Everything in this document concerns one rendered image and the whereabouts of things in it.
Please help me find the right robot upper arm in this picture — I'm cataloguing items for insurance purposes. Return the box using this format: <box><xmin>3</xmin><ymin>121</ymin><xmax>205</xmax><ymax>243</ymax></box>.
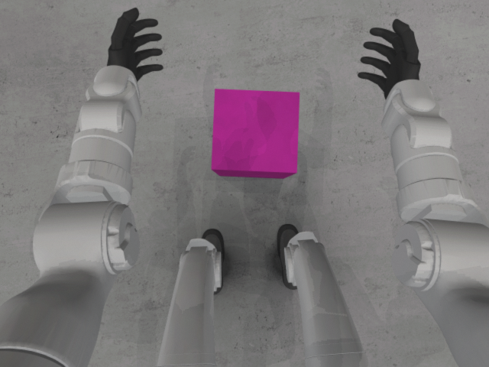
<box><xmin>391</xmin><ymin>218</ymin><xmax>489</xmax><ymax>367</ymax></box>

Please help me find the robot left hand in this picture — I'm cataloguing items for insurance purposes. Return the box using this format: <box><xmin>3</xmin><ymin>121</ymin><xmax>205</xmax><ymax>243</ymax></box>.
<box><xmin>107</xmin><ymin>8</ymin><xmax>163</xmax><ymax>81</ymax></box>

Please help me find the right robot thigh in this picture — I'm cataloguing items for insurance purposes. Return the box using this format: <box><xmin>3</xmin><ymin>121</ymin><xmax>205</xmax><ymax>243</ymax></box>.
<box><xmin>284</xmin><ymin>239</ymin><xmax>370</xmax><ymax>367</ymax></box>

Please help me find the carton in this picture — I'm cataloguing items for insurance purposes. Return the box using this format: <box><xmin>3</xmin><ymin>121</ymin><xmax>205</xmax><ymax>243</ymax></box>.
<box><xmin>211</xmin><ymin>89</ymin><xmax>300</xmax><ymax>179</ymax></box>

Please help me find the left robot upper arm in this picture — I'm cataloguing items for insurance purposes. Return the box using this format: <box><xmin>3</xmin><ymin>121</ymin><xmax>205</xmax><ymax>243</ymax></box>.
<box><xmin>0</xmin><ymin>200</ymin><xmax>140</xmax><ymax>367</ymax></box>

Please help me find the robot left forearm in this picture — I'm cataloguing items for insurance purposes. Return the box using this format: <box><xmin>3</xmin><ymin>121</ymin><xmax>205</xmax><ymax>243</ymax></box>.
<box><xmin>33</xmin><ymin>65</ymin><xmax>142</xmax><ymax>270</ymax></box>

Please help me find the robot right forearm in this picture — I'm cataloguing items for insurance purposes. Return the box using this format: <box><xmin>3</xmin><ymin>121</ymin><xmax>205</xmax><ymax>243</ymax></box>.
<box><xmin>381</xmin><ymin>80</ymin><xmax>489</xmax><ymax>228</ymax></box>

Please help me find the robot right hand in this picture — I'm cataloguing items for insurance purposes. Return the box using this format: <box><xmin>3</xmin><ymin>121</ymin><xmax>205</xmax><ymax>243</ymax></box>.
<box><xmin>358</xmin><ymin>19</ymin><xmax>421</xmax><ymax>99</ymax></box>

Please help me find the robot right foot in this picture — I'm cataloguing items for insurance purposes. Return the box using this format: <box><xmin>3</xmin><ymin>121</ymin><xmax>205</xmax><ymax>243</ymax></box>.
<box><xmin>277</xmin><ymin>224</ymin><xmax>298</xmax><ymax>290</ymax></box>

